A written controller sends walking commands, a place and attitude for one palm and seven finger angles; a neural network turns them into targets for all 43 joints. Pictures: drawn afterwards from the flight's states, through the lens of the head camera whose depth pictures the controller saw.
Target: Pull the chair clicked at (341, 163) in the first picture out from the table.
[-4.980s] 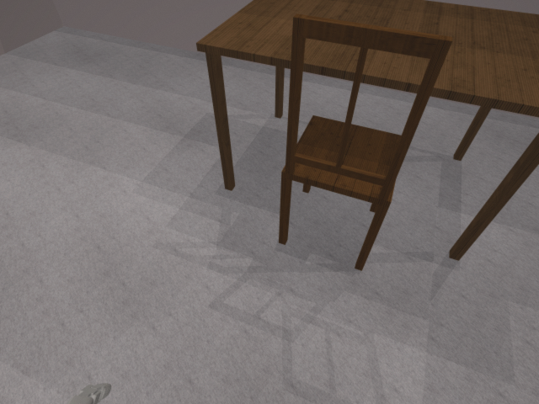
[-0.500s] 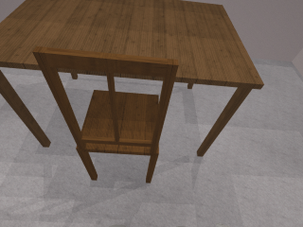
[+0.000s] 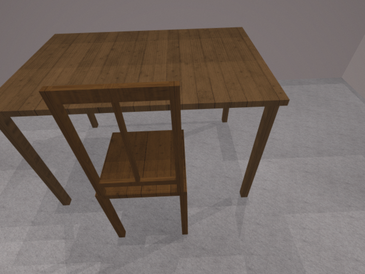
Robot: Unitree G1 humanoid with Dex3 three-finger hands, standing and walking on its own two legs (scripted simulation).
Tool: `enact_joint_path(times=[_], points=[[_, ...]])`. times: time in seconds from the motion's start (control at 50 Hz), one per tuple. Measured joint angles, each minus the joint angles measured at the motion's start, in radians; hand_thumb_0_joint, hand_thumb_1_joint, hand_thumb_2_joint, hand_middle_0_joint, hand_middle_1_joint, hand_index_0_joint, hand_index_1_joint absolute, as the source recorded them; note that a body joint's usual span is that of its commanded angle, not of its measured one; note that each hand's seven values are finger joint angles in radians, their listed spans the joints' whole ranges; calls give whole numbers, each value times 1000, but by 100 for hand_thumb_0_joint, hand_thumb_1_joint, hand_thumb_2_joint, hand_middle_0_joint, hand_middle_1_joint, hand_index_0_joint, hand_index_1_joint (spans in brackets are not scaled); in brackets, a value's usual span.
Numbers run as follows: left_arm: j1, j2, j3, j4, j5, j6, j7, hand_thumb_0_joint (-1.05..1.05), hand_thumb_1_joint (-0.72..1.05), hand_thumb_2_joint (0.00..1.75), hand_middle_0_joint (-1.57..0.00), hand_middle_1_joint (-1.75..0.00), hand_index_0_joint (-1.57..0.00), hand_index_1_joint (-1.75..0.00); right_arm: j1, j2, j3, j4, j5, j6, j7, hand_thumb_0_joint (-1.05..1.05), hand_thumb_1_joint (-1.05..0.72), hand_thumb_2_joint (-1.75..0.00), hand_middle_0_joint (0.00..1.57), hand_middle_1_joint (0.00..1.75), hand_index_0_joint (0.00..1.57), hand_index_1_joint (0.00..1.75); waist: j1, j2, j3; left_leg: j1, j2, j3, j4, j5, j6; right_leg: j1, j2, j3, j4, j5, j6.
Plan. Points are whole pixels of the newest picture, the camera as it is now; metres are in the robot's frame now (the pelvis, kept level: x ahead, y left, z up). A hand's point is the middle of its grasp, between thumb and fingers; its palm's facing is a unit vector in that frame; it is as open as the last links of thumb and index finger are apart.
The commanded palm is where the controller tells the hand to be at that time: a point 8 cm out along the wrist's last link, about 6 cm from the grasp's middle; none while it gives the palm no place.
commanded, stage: come to a stop and stand still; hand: left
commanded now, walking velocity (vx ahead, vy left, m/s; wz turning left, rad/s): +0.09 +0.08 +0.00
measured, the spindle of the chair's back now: (128, 147) +0.52 +0.21 -0.06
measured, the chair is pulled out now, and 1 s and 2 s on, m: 0.00 0.00 0.00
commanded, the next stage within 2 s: look again from close up in 0.56 s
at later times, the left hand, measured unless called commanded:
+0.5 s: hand out of the picture +0.02 +0.20 -0.19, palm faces +0.06 -0.98 -0.18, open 7.4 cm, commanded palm none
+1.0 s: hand out of the picture +0.01 +0.21 -0.18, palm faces +0.01 -0.97 -0.24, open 7.4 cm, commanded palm none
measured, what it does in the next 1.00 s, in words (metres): steps on the spot: left foot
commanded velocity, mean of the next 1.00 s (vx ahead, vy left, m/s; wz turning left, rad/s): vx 0.00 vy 0.00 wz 0.00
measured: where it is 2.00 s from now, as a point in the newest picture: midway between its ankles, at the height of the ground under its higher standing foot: outside the picture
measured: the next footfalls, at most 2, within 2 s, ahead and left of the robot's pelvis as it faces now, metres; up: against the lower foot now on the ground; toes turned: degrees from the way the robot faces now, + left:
left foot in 0.20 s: +0.04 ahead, +0.15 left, +0.00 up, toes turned +5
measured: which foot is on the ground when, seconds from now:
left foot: up 0.00-0.18, down 0.20-1.00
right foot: down 0.00-1.00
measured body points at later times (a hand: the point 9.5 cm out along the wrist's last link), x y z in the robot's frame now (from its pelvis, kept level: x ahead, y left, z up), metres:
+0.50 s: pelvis +0.03 +0.03 -0.01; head +0.05 +0.04 +0.44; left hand +0.02 +0.25 -0.18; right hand +0.06 -0.20 -0.17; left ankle +0.00 +0.15 -0.75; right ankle -0.07 -0.10 -0.75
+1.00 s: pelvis -0.02 +0.03 -0.02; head -0.02 +0.02 +0.43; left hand +0.01 +0.26 -0.17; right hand +0.00 -0.20 -0.18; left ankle +0.00 +0.15 -0.75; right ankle -0.07 -0.10 -0.75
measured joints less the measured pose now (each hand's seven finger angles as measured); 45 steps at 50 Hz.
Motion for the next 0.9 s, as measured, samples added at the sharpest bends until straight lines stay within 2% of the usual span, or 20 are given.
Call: enact_joint_path(times=[0.06,0.14,0.2,0.26,0.32,0.5,0.66,0.76,0.9], points=[[1,-24,-6,0,3,-25,-2,0,91,90,-20,-30,-20,-30,20,5,6,10,0,-10,-2,1,-91,-90,20,30,20,30,2,16,21,33,25,-7,-27,-20,-1,-4,6,-18,8,-10,0],[-5,-43,-7,2,8,-42,-1,0,91,89,-20,-30,-20,-30,0,25,22,19,4,-20,-12,1,-91,-90,19,30,20,30,26,8,55,110,33,-1,-189,-76,1,-24,-7,-26,51,-40,10],[-7,-47,-8,18,1,-39,1,0,91,89,-20,-30,-20,-30,-33,40,38,15,9,-51,-23,1,-91,-90,20,30,20,30,35,-1,74,197,29,-3,-373,34,11,-54,-14,-26,129,-90,29],[-19,-29,-4,40,-4,-22,7,0,91,89,-20,-30,-20,-30,-78,73,51,18,7,-69,-38,1,-91,-90,20,30,20,30,43,-55,83,210,3,21,-355,-21,15,-65,-47,-7,186,-116,41],[-35,-18,-4,55,-7,-8,11,0,91,90,-20,-30,-20,-30,-103,66,55,28,9,-67,-56,3,-94,-90,20,30,20,30,44,-68,78,230,-3,35,-353,-43,21,-47,-55,5,182,-137,52],[-117,18,-3,36,-6,-15,19,0,91,90,-20,-30,-20,-30,-163,45,54,18,19,-65,-61,2,-94,-90,20,30,20,30,20,-56,82,258,-6,39,-390,-24,21,-16,-57,7,136,-114,57],[-158,50,-4,21,-5,-12,18,0,92,90,-20,-30,-20,-30,-161,33,58,32,17,-57,-52,1,-93,-90,20,30,20,30,13,-38,69,280,-7,32,-431,8,16,4,-54,-2,107,-93,53],[-145,42,-26,-39,3,-46,31,0,92,90,-20,-30,-20,-30,-148,3,60,-41,12,-62,-22,1,-93,-90,20,30,20,30,5,10,89,191,25,21,-323,-28,16,-65,-27,-3,170,-99,47],[-129,51,-32,-69,-6,-23,22,0,91,90,-20,-30,-20,-30,-116,4,73,-60,12,-53,-17,1,-91,-90,20,30,20,30,3,8,96,186,17,23,-275,-31,22,-87,-38,1,255,-128,46]])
